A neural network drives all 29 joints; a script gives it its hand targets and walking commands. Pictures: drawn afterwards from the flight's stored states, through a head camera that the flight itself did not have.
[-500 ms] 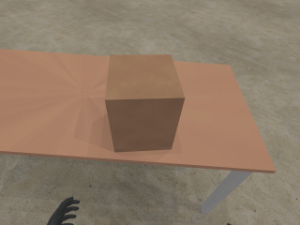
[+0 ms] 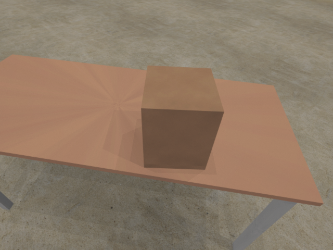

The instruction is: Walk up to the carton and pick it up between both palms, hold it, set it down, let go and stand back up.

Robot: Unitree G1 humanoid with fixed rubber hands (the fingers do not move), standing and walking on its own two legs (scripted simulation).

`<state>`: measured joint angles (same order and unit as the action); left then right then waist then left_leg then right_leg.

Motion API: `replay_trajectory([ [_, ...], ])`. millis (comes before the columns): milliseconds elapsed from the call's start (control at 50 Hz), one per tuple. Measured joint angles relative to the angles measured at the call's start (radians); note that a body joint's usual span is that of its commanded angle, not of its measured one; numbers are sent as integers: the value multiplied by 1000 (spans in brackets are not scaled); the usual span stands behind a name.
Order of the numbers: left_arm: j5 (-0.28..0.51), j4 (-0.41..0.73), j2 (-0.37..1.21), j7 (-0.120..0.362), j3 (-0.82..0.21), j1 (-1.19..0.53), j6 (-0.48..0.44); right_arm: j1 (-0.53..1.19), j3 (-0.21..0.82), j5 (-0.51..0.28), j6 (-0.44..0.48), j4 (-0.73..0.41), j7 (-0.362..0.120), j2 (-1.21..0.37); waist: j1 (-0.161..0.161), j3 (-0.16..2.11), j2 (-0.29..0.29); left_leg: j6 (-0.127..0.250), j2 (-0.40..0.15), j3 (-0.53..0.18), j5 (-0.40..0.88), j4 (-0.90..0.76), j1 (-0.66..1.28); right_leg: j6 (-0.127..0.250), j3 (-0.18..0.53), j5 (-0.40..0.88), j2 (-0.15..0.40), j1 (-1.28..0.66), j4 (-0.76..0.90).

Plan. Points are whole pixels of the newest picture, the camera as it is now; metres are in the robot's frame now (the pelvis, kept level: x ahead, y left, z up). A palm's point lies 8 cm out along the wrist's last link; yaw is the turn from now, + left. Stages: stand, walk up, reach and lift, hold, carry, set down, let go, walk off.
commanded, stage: stand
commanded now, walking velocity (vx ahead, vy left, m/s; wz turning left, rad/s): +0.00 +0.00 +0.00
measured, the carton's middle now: (177, 118) +0.52 -0.02 +0.04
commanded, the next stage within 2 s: none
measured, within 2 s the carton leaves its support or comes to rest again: neither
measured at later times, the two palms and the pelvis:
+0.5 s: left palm out of the picture +0.03 +0.25 -0.13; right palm out of the picture +0.06 -0.24 -0.12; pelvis +0.01 +0.00 +0.00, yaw +1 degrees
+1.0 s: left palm out of the picture +0.01 +0.22 -0.14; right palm out of the picture +0.02 -0.25 -0.13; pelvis +0.01 -0.02 +0.00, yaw +2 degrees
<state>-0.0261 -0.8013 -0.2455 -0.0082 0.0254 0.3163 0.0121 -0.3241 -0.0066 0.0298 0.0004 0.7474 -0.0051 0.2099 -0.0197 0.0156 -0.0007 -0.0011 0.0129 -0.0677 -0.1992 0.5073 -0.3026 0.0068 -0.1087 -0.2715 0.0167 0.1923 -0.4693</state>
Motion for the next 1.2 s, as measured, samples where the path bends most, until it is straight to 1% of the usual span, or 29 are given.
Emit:
replay_trajectory([
  [120, 1, -36, 6, -3, 3, 11, -1, -32, 4, 2, -9, 26, 8, -4, 5, -26, 4, -1, 4, -14, 23, -16, -21, 2, -8, 16, 0, 17, 14],
  [240, 3, -69, 4, -6, 5, 14, -3, -55, -1, -2, -2, 52, 7, -1, 8, -8, -21, -3, 6, -17, 18, -22, -11, 4, -6, 8, 0, 9, 14],
  [320, 6, -91, 6, -5, 8, 7, -8, -52, -2, -3, 3, 63, 14, -5, 4, 8, -26, -3, 5, -16, 5, -15, -2, 4, -2, -1, -2, 0, 12],
  [400, 6, -111, 16, -7, 4, -12, -9, -40, 2, -4, 9, 73, 21, -6, 7, 5, -13, -3, 11, -22, 5, -21, 10, 2, -6, -6, 3, -13, 12],
  [500, 10, -145, 20, -11, -3, -11, -13, -31, 0, -11, 9, 88, 26, -4, 5, 6, 18, -3, 12, -22, 7, -31, 23, 3, -4, -7, 3, -25, 20],
  [560, 7, -165, 20, -14, -3, -4, -14, -30, 3, -10, 1, 105, 29, -6, 8, 1, 25, -6, 9, -24, 6, -35, 33, 6, -4, -6, -1, -37, 27],
  [740, 15, -207, 40, -16, -12, -5, -2, -53, 2, -9, -6, 168, 28, -9, 19, -30, -7, -20, 1, -40, 10, -43, 40, 18, -15, -5, -11, -49, 38],
  [840, 15, -228, 39, -18, -9, -14, -2, -55, 0, -11, -5, 196, 32, -10, 18, -37, -14, -22, -1, -45, 6, -40, 44, 21, -18, -6, -15, -58, 43],
  [1020, 18, -260, 45, -19, -9, -18, -2, -27, 16, -15, -8, 235, 45, -37, 1, -29, -1, -22, 2, -45, 0, -41, 64, 20, -16, -15, -12, -76, 40],
  [1200, 17, -299, 60, -29, -20, -6, 1, -3, 22, -13, -13, 261, 45, -53, 5, -24, -6, -25, 1, -44, -1, -42, 76, 21, -14, -19, -12, -86, 35],
])
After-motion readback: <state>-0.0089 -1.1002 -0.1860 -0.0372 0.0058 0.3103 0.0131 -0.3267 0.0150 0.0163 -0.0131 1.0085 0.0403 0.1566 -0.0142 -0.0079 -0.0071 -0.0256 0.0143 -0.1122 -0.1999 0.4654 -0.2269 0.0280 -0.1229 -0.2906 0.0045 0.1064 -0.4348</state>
